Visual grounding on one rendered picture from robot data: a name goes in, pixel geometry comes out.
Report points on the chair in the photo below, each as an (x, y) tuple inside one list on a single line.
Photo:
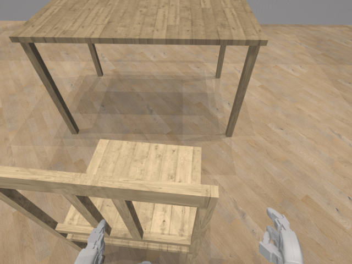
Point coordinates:
[(150, 196)]

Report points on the left robot hand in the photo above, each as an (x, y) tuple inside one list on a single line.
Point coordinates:
[(92, 254)]

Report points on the table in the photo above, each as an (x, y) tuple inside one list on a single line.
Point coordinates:
[(145, 22)]

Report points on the right robot hand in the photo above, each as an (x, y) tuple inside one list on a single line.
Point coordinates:
[(286, 247)]

